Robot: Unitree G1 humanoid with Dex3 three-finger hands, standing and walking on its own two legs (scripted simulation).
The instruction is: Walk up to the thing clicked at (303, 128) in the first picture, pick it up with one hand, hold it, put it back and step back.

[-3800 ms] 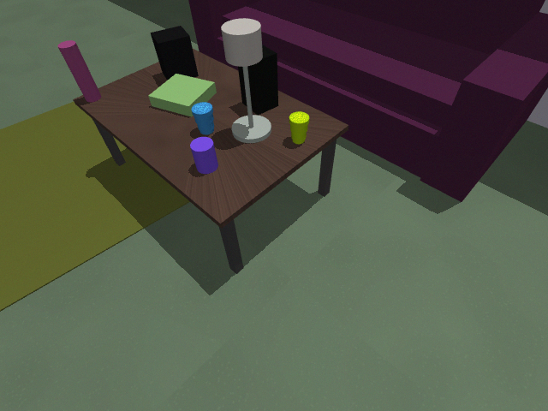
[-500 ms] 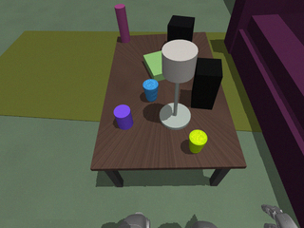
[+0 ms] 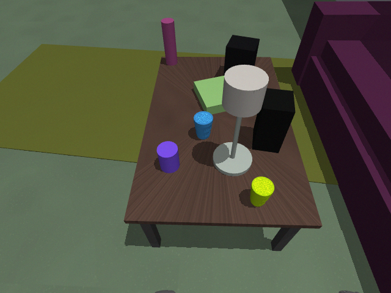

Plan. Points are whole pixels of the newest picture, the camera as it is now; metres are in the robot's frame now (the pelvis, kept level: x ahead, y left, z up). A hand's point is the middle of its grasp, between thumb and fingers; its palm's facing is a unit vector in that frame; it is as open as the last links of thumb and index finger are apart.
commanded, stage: walk up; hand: right
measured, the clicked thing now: (259, 193) +0.46 -0.20 -0.29
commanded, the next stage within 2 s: stand in 1.12 s
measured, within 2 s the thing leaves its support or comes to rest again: neither
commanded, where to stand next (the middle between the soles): +0.08 +0.02 m, yaw -3 degrees
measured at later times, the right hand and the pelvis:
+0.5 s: hand out of the picture +0.12 -0.25 -0.13, palm faces +0.02 +0.94 -0.34, open 7.4 cm; pelvis +0.01 +0.01 +0.02, yaw -1 degrees
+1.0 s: hand out of the picture +0.08 -0.25 -0.13, palm faces +0.05 +0.94 -0.33, open 7.4 cm; pelvis +0.02 +0.00 +0.03, yaw -2 degrees
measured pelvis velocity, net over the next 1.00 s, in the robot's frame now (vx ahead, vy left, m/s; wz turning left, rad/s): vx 0.02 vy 0.00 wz -0.04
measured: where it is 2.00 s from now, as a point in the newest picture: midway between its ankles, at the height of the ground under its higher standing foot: outside the picture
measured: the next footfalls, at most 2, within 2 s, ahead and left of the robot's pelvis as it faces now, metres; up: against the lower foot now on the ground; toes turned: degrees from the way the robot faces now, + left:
none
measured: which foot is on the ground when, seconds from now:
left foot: down 0.00-1.00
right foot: down 0.00-1.00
